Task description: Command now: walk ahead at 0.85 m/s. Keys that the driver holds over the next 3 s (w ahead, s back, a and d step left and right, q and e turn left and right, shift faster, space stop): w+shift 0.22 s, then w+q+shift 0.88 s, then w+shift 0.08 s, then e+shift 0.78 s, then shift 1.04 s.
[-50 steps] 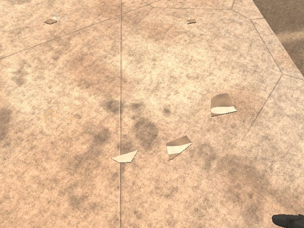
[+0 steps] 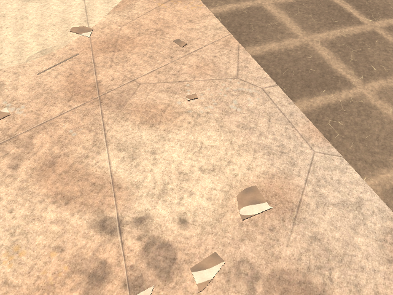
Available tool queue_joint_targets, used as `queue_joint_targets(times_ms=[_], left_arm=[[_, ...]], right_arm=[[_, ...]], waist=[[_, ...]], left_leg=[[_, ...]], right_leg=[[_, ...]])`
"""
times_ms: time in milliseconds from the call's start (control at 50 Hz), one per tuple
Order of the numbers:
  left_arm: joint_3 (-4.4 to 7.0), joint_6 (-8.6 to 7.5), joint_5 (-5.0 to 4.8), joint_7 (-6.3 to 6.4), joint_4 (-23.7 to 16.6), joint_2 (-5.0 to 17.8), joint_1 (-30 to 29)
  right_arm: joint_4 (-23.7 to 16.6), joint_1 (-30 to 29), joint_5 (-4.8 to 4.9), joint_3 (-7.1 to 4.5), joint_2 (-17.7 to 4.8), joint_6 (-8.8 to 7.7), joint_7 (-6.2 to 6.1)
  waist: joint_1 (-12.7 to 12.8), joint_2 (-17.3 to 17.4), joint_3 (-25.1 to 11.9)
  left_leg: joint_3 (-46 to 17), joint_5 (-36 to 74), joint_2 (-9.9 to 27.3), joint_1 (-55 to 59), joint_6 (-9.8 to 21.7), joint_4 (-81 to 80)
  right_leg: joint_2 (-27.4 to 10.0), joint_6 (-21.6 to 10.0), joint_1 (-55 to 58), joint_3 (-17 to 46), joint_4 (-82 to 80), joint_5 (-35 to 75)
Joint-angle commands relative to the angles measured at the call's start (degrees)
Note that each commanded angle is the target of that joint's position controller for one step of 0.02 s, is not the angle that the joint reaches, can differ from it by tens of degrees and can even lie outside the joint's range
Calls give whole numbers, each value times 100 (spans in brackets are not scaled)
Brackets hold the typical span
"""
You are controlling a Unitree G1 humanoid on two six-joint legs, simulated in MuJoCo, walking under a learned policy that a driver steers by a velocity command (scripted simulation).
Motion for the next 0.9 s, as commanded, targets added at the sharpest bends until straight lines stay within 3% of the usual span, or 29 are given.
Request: queue_joint_targets(times_ms=[20, 100, 180, 220, 240, 260, 280, 300, 320, 340, 360, 400, 420, 460, 520, 600, 640, 680, 700, 720, 740, 760, 780, 800, 820, 840, 880, 900], left_arm=[[35, -6, -35, -69, -544, 368, -722], [-51, -16, -110, -128, -748, 282, -1522], [-69, -29, -82, -107, -841, 327, -1864], [-23, -26, -45, 6, -734, 416, -1438], [59, -55, -39, 91, -549, 576, -683], [168, -107, -14, 190, -128, 772, 707], [325, -151, 174, 301, 65, 1325, 1584], [387, -198, 231, 296, 43, 1708, 1652], [302, -208, 146, 285, 49, 1298, 1197], [219, -240, 104, 286, 156, 966, 869], [178, -289, 71, 269, 225, 763, 663], [95, -372, -24, 289, 385, 501, 587], [68, -428, -73, 280, 472, 387, 619], [66, -525, -171, 253, 653, 349, 724], [34, -595, -137, 216, 829, 229, 865], [12, -608, -141, 343, 1054, 390, 1212], [16, -575, -157, 442, 1105, 599, 1337], [97, -447, -139, 592, 1058, 976, 1285], [156, -342, -99, 643, 983, 1154, 1075], [211, -233, -48, 658, 863, 1289, 746], [244, -149, -16, 607, 736, 1330, 398], [192, -176, -62, 451, 669, 920, 9], [-24, -341, -88, 381, 2, 230, 576], [-98, -515, -96, 392, -239, 383, 254], [-107, -628, -84, 367, -224, 568, 35], [-110, -622, -60, 350, -242, 576, -78], [-169, -364, 167, 346, -145, 516, 17], [-195, -237, 195, 325, -150, 478, -2]], right_arm=[[-298, -123, 88, -173, -767, -173, -10], [-122, 153, 109, -179, -824, -212, -15], [131, 318, 83, -168, -925, -190, -59], [256, 304, 64, -192, -1128, -157, -106], [333, 345, 39, -205, -1234, -117, -135], [303, 104, 47, -212, -1302, -79, -163], [77, 241, 136, -80, -804, -87, -118], [-185, 435, 229, 72, -107, -140, -62], [-244, -337, 224, -67, -659, -130, -85], [-333, -663, 224, -104, -748, -123, -59], [-262, -689, 187, -57, -622, -103, -2], [-126, -452, 51, -24, -402, 76, 103], [-133, -529, 52, -20, -324, 169, 144], [-275, -975, 45, -8, -228, 301, 214], [-496, -1675, 120, 35, -176, 331, 280], [-828, -2532, 85, 114, -218, 272, 381], [-867, -2629, 101, 128, -280, 259, 398], [-725, -2109, 133, 75, -504, 288, 340], [-531, -1368, 147, -7, -712, 311, 289], [-213, -259, 153, -145, -978, 329, 224], [151, 908, 143, -335, -1277, 323, 105], [143, 626, 329, -510, -1388, 392, -30], [-77, -164, 38, -546, -1987, 432, 3], [-255, -135, 42, -601, -1972, 414, -19], [-171, -177, 28, -511, -1499, 369, -85], [-69, -352, 25, -414, -1176, 310, -105], [-164, -676, 74, -329, -1068, 109, -163], [-182, -730, 110, -286, -1013, 28, -154]], waist=[[112, 636, 996], [-78, 673, 1111], [-91, 646, 1218], [183, 906, 778], [562, 1008, 288], [1269, 882, -395], [1457, 23, -1296], [1069, -1374, -2003], [1103, -679, -1234], [861, -215, -357], [664, 46, -30], [321, -234, 308], [258, -204, 463], [196, -113, 845], [227, -65, 1172], [271, 157, 1384], [210, 67, 1183], [-171, -280, 675], [-586, -439, 285], [-1125, -509, -192], [-1609, -274, -547], [-1436, 925, -121], [-108, 1825, -291], [-441, 877, -967], [-223, -28, -87], [141, -380, 462], [528, -479, 769], [612, -432, 843]], left_leg=[[-1647, -943, 1374, 145, 791, -1955], [-976, 180, 1375, 340, 710, -2256], [-554, 2018, 1576, 1157, 673, -2043], [-232, 5100, 1595, 1396, 551, -981], [-214, 6343, 1608, 1261, 502, 96], [-93, 6003, 1394, 394, 398, 1663], [-24, 3645, 909, -1414, 357, 3844], [-531, -1036, 40, -2951, 333, 5522], [-943, -473, 179, -3412, 469, 5949], [-845, 138, 507, -3488, 472, 5761], [-791, 431, 722, -3243, 434, 5434], [-740, 517, 925, -2855, 289, 5227], [-715, 550, 990, -2901, 248, 5213], [-614, 907, 1079, -3399, 187, 5168], [-238, 1803, 920, -3609, 211, 4472], [506, 2308, 690, -3436, 434, 2916], [980, 2375, 266, -2832, 626, 2264], [1170, 1990, -123, -2081, 767, 2089], [1129, 1598, -298, -1344, 859, 2127], [924, 1164, -390, -244, 1026, 2151], [395, 620, -351, 1085, 1269, 1699], [-408, 354, -23, 1651, 1441, 1149], [-3265, 1112, 1106, 2754, 2481, 980], [-4820, -468, 1690, 3043, 2885, -257], [-4799, -1079, 1693, 2064, 2454, -925], [-4308, -857, 1473, 1085, 2132, -1022], [-3386, -28, 935, -207, 1876, -1029], [-3055, 104, 715, -743, 1814, -1097]], right_leg=[[-255, 147, -1266, 31, -578, 656], [-137, 34, -605, -287, -1920, 1198], [28, -287, -190, -544, -2665, 808], [486, -514, 824, -822, -2804, 111], [723, -615, 1858, -801, -2785, -223], [672, -693, 3630, -603, -2955, -196], [-674, -820, 5570, 1015, -3134, -2274], [-2121, -951, 6213, 3974, -4267, -4855], [-2007, -712, 5314, 4387, -4918, -4720], [-1847, -602, 4463, 3232, -4831, -3594], [-1626, -545, 3814, 2475, -4941, -2542], [-1300, -377, 2975, 1406, -5242, -1743], [-1230, -320, 2835, 1056, -5374, -1481], [-1129, -157, 2763, 299, -5586, -705], [-660, 99, 2649, -875, -5756, 629], [-633, 185, 3240, -1652, -5787, 2936], [-671, 315, 3769, -1865, -5409, 5297], [-881, 350, 4348, -1863, -4446, 7426], [-1001, 315, 4388, -1788, -3526, 8077], [-1104, 214, 4086, -1648, -2177, 8182], [-1019, 65, 3253, -1481, -220, 6951], [228, 60, 1789, -1373, 2194, 1277], [779, 404, -809, -582, 3847, -1826], [588, 333, -1438, 508, 3801, -1606], [221, 236, -1460, 621, 2947, -1221], [-35, 244, -1091, 600, 2175, -1022], [-278, 413, -349, 554, 1476, -1024], [-388, 518, -79, 466, 1065, -1062]])
Next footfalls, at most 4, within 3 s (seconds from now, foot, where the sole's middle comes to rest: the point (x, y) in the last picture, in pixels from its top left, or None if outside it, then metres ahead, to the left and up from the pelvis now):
0.26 right None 0.37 -0.14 -0.78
0.76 left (171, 233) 0.78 0.05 -0.78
1.16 right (155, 146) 1.24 0.12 -0.78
1.54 left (80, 141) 1.27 0.47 -0.78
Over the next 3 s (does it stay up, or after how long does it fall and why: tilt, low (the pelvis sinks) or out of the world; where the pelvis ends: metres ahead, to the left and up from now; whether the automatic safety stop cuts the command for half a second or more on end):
stays up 1.33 0.34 -0.01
